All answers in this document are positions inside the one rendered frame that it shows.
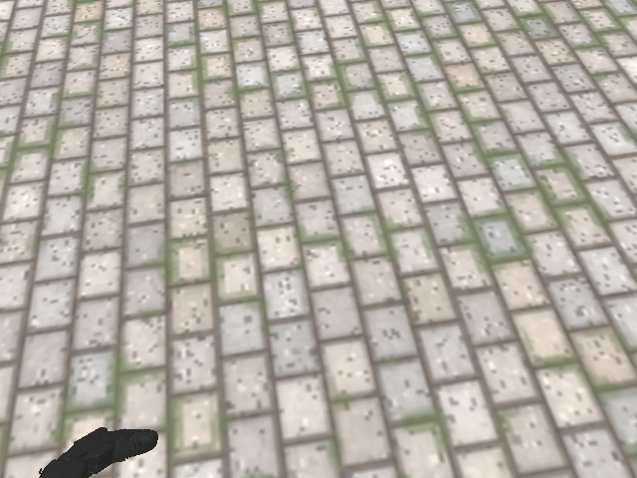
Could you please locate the robot left hand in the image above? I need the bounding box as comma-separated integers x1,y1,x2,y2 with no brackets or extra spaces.
39,427,158,478

